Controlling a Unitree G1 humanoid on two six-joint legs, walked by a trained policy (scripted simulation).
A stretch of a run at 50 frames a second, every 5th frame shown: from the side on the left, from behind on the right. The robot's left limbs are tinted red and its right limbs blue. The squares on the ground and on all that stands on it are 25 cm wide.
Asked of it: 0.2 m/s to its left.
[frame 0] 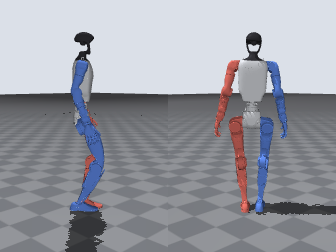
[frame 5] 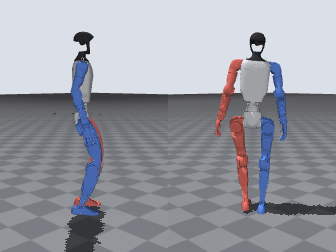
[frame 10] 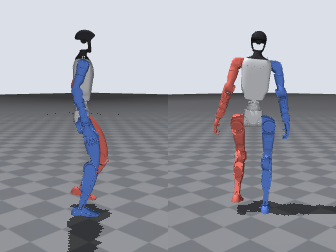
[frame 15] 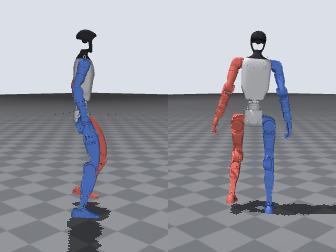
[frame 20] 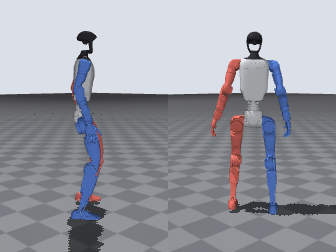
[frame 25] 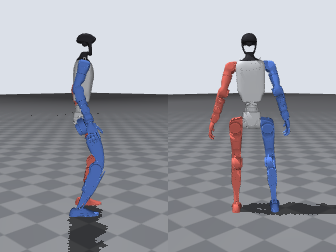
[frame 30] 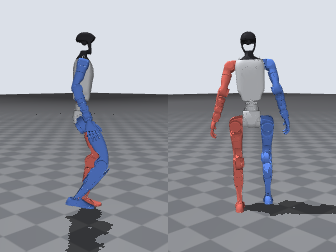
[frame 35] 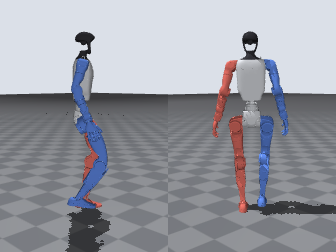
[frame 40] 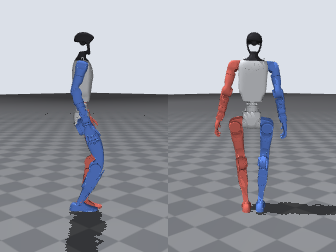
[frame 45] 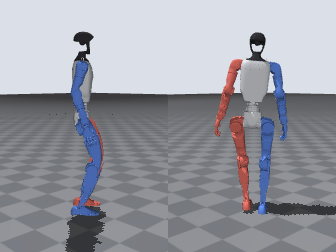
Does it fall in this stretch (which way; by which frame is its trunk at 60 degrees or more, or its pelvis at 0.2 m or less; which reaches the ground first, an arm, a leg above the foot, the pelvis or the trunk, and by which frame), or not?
no
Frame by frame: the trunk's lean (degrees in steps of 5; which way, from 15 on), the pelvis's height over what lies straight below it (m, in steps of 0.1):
0: 5, 0.8
5: 5, 0.8
10: 5, 0.8
15: 5, 0.8
20: 5, 0.8
25: 5, 0.8
30: 5, 0.8
35: 5, 0.8
40: 5, 0.8
45: 5, 0.8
